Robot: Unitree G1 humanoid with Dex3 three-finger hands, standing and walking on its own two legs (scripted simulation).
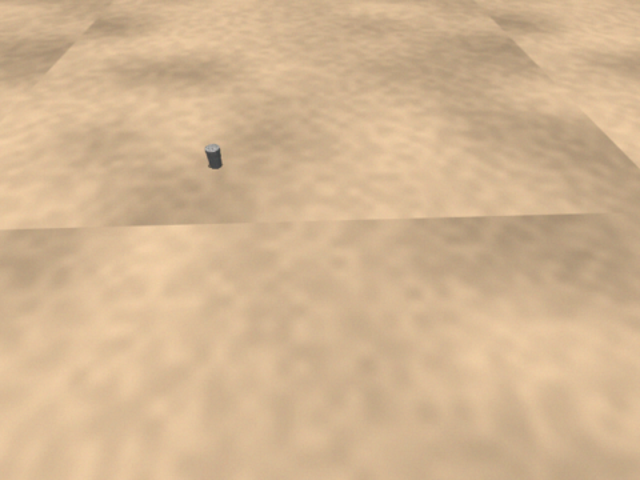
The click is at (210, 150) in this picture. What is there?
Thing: tapered cup
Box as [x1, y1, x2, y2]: [205, 144, 221, 168]
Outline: 209,144 205,147 205,152 207,154 209,163 212,168 218,168 221,165 219,146 216,144
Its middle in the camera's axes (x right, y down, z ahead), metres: -0.54 -0.45 +2.02
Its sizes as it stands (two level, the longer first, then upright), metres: 0.075 0.075 0.110
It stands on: the floor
